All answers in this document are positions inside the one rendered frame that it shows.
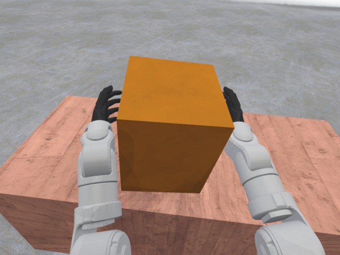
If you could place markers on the right robot forearm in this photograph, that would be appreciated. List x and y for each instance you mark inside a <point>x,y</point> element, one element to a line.
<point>268,200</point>

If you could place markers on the right robot hand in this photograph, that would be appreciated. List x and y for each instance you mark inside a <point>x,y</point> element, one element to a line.
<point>233,105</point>

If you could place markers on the left robot hand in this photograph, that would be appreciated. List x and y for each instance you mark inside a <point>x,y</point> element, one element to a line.
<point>101,111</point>

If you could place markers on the pedestal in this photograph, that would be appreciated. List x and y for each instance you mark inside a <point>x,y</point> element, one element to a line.
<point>39,189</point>

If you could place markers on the left robot forearm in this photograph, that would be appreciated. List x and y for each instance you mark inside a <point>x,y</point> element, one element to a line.
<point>98,203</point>

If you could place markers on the robot right upper arm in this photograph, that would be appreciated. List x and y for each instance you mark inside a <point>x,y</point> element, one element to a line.
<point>288,238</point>

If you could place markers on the robot left upper arm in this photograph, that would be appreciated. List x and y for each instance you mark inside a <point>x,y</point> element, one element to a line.
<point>113,242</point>

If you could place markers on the carton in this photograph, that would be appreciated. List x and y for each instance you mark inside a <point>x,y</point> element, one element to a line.
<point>172,125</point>

